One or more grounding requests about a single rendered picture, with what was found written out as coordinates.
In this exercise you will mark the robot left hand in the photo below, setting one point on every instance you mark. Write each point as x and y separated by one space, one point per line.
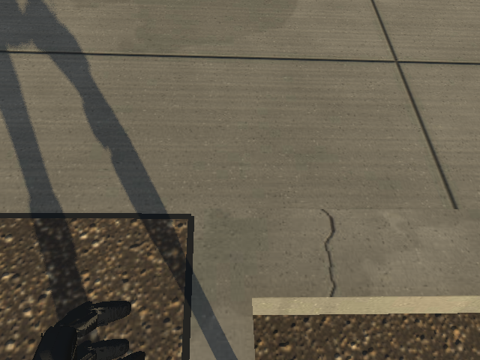
60 342

